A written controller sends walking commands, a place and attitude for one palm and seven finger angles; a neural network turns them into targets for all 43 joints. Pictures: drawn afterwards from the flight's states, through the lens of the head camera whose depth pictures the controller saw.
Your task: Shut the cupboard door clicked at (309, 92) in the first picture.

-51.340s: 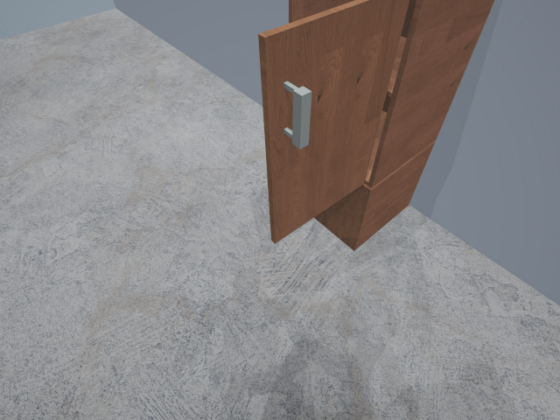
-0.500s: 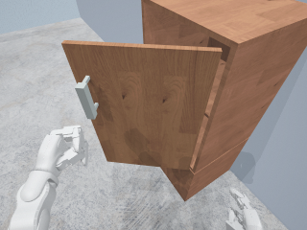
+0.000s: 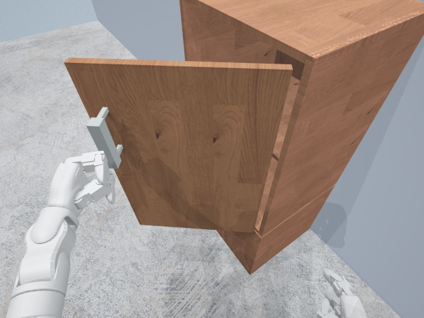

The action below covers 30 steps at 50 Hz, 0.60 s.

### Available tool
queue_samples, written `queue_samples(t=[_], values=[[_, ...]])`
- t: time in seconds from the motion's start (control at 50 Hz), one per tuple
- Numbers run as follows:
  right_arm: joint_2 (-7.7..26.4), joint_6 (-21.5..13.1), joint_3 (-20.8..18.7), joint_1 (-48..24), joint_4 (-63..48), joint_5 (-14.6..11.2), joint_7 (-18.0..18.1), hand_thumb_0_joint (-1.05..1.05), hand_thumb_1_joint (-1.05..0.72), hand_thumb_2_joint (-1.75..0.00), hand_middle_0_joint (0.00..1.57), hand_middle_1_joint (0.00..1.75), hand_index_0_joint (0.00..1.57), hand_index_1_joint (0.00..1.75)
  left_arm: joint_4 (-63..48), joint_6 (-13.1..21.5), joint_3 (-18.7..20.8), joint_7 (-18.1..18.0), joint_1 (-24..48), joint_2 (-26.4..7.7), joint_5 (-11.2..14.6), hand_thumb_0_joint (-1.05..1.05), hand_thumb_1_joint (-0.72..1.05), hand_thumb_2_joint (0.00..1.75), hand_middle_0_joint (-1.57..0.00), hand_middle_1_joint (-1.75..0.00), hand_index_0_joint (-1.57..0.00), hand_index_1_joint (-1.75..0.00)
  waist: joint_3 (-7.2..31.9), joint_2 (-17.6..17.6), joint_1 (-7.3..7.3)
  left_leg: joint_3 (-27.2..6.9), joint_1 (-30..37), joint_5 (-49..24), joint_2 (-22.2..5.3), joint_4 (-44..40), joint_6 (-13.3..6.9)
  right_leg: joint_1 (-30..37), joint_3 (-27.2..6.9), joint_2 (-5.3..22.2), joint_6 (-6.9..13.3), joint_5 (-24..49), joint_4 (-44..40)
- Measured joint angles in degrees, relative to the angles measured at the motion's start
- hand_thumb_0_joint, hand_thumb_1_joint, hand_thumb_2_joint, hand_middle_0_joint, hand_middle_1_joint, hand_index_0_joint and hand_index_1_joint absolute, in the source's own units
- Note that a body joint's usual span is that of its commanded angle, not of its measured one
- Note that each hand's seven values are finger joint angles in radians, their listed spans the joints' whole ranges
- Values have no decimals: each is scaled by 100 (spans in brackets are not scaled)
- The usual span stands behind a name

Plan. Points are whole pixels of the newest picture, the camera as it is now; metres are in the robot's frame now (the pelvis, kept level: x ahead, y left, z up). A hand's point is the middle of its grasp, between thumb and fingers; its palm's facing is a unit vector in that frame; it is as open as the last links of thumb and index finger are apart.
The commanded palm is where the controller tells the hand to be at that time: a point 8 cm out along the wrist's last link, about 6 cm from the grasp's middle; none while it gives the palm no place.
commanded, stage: bring the fist close to the handle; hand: left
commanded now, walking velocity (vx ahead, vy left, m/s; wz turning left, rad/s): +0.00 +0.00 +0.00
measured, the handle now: (109, 138) +0.43 +0.25 +0.11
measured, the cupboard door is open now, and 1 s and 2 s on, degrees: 51 49 30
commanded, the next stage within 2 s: push the door shut along its arc in 0.62 s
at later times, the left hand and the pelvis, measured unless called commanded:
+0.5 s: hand (109, 172) +0.34 +0.22 +0.11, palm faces +0.02 -1.00 -0.03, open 3.1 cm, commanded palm +0.31 +0.26 +0.11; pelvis +0.00 +0.00 +0.00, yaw -1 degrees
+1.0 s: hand (109, 162) +0.36 +0.22 +0.11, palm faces -0.04 -1.00 -0.02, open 3.1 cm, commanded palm +0.35 +0.27 +0.11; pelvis -0.01 +0.01 +0.00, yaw +0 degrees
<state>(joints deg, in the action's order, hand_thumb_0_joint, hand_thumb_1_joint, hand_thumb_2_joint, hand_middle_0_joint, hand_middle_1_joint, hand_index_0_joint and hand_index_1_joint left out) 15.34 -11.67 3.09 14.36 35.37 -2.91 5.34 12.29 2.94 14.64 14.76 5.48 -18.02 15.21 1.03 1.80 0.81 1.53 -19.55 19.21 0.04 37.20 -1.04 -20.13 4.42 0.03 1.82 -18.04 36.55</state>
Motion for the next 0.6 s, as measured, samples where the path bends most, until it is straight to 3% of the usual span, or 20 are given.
queue_samples(t=[0.32, 0.6], values=[[85, 180, -54, 58, -23, -31, 20, 1, -90, -90, 20, 30, 20, 30, 1074, 170, 242, 259, 853, -228, 23, 2, 90, 90, -130, -150, -130, -150, 26, -14, -71, 23, -209, 6, -15, 62, 2, -220, -24, -13, 8, 5, 62], [29, 259, -55, 141, -49, -14, -29, 1, -90, -90, 20, 30, 20, 30, 796, 277, 226, 193, 537, -89, 23, 2, 90, 90, -130, -150, -130, -150, 78, 0, -74, 75, -152, 18, -5, 26, -35, -175, -80, -7, -31, 20, 16]])
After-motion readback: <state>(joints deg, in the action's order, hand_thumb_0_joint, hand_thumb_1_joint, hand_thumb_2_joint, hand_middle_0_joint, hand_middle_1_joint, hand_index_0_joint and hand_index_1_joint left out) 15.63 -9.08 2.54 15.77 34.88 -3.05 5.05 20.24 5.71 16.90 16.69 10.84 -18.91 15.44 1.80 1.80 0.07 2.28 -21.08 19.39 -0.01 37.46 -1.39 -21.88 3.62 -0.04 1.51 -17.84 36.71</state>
